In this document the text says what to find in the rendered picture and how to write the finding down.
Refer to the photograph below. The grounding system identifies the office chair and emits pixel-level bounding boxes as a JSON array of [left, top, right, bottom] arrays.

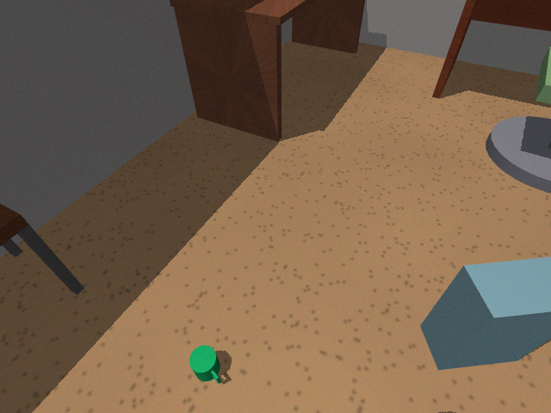
[[486, 47, 551, 193]]

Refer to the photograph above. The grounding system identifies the desk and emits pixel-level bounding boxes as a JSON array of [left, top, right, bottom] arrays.
[[170, 0, 365, 142], [432, 0, 551, 99]]

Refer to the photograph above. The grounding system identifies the chair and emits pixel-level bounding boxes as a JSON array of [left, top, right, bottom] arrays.
[[0, 204, 84, 295]]

